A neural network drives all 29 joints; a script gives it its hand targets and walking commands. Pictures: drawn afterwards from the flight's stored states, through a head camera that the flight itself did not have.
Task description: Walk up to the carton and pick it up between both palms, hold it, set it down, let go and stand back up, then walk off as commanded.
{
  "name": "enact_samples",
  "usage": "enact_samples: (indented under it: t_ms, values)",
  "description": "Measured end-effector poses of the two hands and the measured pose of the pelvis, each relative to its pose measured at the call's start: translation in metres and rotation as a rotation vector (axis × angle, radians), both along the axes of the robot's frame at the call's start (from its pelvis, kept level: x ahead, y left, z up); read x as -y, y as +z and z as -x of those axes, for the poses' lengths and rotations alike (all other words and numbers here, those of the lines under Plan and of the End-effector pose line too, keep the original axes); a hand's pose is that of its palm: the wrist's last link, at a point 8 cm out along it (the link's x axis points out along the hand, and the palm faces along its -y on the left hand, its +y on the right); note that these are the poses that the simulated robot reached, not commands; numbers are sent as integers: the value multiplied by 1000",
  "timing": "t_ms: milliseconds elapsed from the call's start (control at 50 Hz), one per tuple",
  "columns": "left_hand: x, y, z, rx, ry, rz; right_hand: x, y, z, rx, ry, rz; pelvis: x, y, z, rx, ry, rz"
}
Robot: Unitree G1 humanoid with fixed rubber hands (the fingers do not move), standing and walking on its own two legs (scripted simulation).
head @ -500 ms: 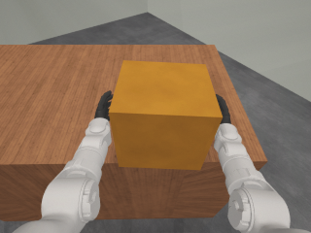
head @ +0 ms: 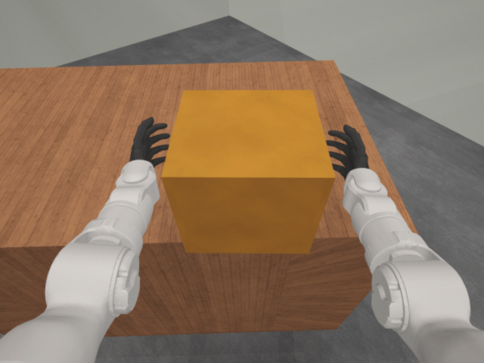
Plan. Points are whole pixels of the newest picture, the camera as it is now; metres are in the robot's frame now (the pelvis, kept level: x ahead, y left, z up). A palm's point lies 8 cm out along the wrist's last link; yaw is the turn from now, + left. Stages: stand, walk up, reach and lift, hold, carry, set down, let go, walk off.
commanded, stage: set down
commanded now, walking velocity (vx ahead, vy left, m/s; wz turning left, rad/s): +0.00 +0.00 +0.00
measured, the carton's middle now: (247, 173) +0.45 +0.01 +0.06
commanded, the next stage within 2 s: none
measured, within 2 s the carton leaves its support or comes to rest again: neither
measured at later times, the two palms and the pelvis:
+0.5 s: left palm (149, 185) +0.40 +0.18 +0.08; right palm (367, 182) +0.40 -0.20 +0.09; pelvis -0.03 -0.02 -0.01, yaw +0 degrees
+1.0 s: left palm (135, 210) +0.34 +0.19 +0.09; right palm (397, 214) +0.33 -0.23 +0.09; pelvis -0.03 -0.03 +0.00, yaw +2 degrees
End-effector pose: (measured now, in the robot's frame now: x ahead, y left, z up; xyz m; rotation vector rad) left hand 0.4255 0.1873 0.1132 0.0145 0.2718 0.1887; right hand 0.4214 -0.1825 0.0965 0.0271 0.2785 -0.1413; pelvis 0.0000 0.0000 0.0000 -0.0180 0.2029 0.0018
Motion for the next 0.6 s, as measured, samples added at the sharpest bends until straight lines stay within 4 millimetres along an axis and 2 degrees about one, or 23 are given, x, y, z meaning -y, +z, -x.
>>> enact_samples:
  t_ms: [140, 300, 360, 400, 540, 600]
  values:
    - [-14, 12, -5, -34, 15, -17, 15, 19, -8, -33, -20, 14, 2, -7, 16, -51, -7, 2]
    - [5, -9, -5, -51, -60, 14, 18, 27, -6, -26, -23, 40, 10, -11, 23, -113, 7, 5]
    - [15, -19, -1, -39, -80, 41, 16, 24, -1, -15, -14, 48, 12, -11, 24, -109, 2, 6]
    - [14, -23, 3, -21, -75, 52, 15, 19, 5, -9, -4, 50, 14, -10, 25, -99, -2, 6]
    - [1, -41, 29, -73, -65, 31, 20, -13, 31, -73, -13, 10, 18, -6, 27, -59, 16, 5]
    - [-4, -42, 38, -67, -56, 29, 23, -20, 39, -67, -10, -4, 19, -7, 29, -60, 23, 2]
